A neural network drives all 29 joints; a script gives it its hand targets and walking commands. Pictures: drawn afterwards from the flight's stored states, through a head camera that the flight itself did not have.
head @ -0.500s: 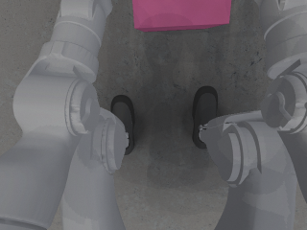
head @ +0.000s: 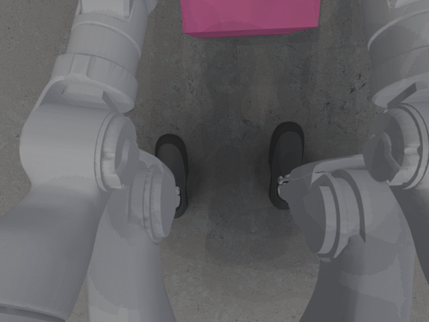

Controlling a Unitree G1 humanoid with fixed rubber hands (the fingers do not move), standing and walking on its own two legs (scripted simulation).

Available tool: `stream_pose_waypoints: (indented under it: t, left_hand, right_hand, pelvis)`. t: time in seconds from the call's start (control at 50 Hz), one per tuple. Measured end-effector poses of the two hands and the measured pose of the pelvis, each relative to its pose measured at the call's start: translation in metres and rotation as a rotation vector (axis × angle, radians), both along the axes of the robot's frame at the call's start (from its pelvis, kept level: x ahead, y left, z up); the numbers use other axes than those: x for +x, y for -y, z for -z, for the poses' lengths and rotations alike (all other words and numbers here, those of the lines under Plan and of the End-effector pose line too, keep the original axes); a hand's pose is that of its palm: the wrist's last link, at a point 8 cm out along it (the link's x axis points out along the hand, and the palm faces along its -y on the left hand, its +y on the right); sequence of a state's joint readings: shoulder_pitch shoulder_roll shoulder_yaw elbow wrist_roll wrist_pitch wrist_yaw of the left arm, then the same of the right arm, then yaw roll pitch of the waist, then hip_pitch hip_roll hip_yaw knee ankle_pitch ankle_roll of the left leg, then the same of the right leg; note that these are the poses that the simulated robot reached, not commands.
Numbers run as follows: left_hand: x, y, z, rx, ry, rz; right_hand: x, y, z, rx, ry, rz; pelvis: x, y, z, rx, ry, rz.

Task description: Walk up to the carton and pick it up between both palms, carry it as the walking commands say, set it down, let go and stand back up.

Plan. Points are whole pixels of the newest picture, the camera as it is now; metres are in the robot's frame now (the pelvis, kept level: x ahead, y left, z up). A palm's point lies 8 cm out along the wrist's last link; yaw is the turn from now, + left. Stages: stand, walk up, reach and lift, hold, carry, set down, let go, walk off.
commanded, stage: reach and lift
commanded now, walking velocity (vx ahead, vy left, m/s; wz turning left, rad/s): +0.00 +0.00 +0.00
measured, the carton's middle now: out of the picture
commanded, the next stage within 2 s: none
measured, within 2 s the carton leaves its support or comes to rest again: neither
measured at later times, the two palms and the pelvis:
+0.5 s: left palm out of the picture +0.56 +0.10 -0.14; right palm out of the picture +0.58 -0.14 -0.13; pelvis -0.01 +0.00 +0.00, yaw +0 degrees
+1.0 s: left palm out of the picture +0.53 +0.12 -0.09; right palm out of the picture +0.55 -0.12 -0.07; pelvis -0.02 +0.00 +0.01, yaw +0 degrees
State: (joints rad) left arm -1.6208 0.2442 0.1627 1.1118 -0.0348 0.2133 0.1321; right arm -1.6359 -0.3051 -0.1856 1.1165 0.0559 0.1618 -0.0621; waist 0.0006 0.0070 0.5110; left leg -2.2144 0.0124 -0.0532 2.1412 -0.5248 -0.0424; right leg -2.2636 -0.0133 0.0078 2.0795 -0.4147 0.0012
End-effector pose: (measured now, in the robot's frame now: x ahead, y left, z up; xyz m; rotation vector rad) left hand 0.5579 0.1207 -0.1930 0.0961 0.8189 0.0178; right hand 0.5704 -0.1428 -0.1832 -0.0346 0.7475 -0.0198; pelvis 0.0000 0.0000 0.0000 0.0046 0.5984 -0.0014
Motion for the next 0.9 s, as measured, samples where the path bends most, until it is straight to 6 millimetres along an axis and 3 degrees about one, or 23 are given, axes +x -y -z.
stream_pose_waypoints:
  t: [0.14,0.44,0.68,0.9]
  left_hand:
    - [0.006,0.004,-0.013,0.018,0.024,-0.015]
    - [-0.002,0.024,-0.043,0.104,0.053,-0.191]
    - [0.000,0.013,-0.067,0.099,0.095,-0.195]
    - [-0.024,0.006,-0.089,0.076,0.093,-0.236]
  right_hand:
    - [0.005,0.001,-0.011,-0.003,0.022,0.017]
    - [0.006,-0.003,-0.047,-0.101,0.067,0.124]
    - [0.006,-0.015,-0.072,-0.087,0.104,0.146]
    - [-0.010,-0.023,-0.098,-0.068,0.103,0.152]
  pelvis:
    - [-0.001,0.000,-0.001,0.001,0.014,0.001]
    - [-0.007,0.001,-0.003,0.005,0.067,0.006]
    - [-0.010,0.001,-0.004,0.006,0.101,0.008]
    - [-0.017,0.000,-0.008,0.005,0.175,0.008]
